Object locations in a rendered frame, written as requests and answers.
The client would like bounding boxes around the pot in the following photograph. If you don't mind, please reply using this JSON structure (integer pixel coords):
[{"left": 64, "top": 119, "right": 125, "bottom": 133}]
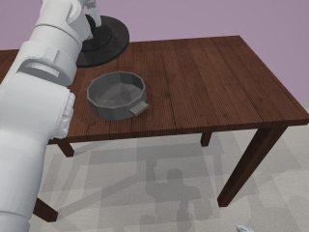
[{"left": 87, "top": 71, "right": 149, "bottom": 121}]

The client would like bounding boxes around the knob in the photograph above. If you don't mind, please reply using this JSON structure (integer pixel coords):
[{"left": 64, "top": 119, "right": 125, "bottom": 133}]
[{"left": 85, "top": 14, "right": 96, "bottom": 34}]

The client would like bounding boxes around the left robot forearm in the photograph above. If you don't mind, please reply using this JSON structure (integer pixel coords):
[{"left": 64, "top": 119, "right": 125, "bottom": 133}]
[{"left": 0, "top": 0, "right": 91, "bottom": 104}]

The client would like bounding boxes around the lid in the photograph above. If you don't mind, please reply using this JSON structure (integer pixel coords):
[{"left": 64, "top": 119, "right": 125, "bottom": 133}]
[{"left": 75, "top": 15, "right": 129, "bottom": 69}]

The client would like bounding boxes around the robot left hand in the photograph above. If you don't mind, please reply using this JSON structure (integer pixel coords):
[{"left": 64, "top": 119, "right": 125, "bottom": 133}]
[{"left": 84, "top": 0, "right": 101, "bottom": 41}]

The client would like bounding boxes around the table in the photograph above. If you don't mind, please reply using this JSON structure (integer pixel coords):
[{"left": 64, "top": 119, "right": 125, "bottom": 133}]
[{"left": 0, "top": 35, "right": 309, "bottom": 222}]

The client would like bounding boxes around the left robot upper arm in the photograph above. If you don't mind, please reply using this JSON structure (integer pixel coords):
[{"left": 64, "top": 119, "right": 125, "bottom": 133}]
[{"left": 0, "top": 72, "right": 75, "bottom": 232}]

